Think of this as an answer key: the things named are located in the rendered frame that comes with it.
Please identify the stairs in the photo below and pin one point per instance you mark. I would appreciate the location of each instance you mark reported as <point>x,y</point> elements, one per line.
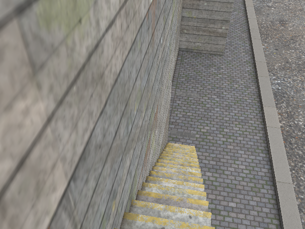
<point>173,195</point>

